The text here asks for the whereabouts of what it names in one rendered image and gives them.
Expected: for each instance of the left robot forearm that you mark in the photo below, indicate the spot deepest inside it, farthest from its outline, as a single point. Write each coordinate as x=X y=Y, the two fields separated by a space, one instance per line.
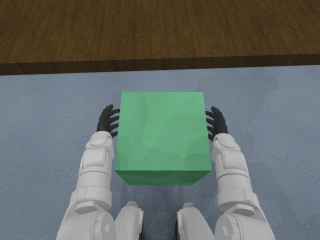
x=93 y=182

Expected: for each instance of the right robot upper arm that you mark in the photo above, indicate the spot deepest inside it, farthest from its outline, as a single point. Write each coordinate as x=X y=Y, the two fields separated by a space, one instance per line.
x=233 y=226

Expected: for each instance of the robot right hand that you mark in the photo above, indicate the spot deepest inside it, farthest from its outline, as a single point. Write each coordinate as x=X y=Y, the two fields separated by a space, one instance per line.
x=219 y=123

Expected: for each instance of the left robot upper arm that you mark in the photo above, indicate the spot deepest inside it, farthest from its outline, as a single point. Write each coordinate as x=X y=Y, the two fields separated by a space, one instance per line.
x=95 y=225

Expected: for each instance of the right robot forearm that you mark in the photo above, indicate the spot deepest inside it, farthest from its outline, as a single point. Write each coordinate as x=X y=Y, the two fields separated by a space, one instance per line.
x=235 y=194

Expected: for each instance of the robot left shin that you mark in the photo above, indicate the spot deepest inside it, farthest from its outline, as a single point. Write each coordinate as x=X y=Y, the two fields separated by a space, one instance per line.
x=132 y=203

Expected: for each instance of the robot left hand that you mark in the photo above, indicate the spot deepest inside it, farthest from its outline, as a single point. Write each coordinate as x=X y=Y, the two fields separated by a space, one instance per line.
x=105 y=121

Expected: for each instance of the robot right shin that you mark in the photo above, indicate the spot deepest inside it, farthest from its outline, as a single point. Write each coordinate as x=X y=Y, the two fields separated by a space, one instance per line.
x=186 y=205

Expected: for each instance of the robot shin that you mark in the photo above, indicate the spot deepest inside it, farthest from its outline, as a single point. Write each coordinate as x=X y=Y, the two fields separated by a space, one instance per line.
x=186 y=205
x=132 y=203

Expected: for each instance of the carton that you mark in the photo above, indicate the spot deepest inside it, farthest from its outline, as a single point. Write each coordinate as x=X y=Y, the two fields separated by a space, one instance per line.
x=162 y=139

